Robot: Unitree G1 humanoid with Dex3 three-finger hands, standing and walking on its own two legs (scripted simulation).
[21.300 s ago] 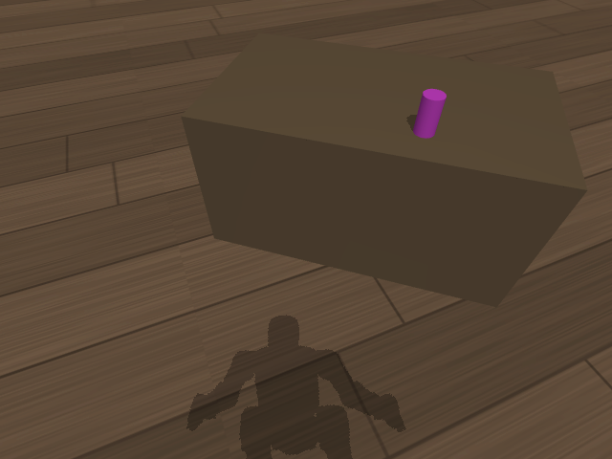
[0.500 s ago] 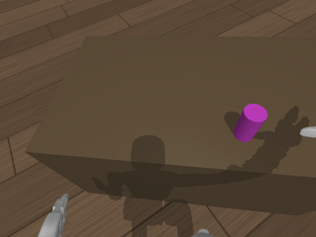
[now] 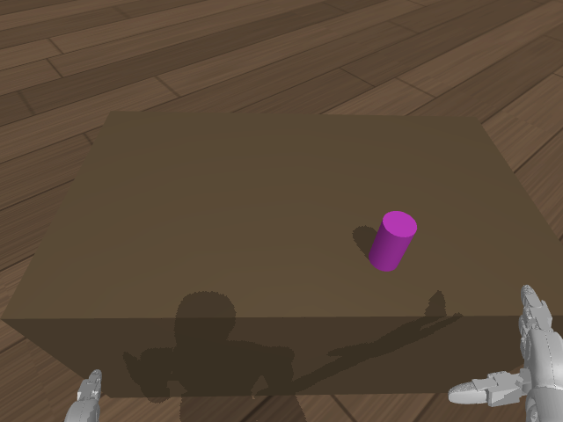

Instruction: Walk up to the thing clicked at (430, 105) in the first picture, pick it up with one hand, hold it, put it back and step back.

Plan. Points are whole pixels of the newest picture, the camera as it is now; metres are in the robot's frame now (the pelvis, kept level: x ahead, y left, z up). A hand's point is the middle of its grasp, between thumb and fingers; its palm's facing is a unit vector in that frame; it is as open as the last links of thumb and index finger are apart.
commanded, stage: sink last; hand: right
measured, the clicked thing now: (391, 242) +0.47 -0.23 -0.10
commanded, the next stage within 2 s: home in 0.46 s
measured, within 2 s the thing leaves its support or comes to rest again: neither
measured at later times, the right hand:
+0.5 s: hand (481, 399) +0.16 -0.24 +0.00, palm faces +0.33 +0.86 -0.39, open 17.4 cm
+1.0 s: hand (400, 415) +0.16 -0.16 -0.08, palm faces +0.09 +0.98 -0.20, open 17.4 cm
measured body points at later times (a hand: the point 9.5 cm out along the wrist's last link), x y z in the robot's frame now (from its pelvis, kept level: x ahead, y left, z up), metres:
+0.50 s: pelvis -0.01 +0.03 +0.01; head +0.00 +0.05 +0.46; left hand +0.15 +0.29 -0.07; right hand +0.14 -0.29 +0.02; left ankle -0.04 +0.13 -0.72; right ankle +0.03 -0.11 -0.72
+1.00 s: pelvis +0.00 +0.01 +0.02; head +0.03 +0.02 +0.47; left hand +0.17 +0.24 -0.08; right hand +0.16 -0.22 -0.07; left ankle -0.04 +0.12 -0.72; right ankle +0.03 -0.11 -0.72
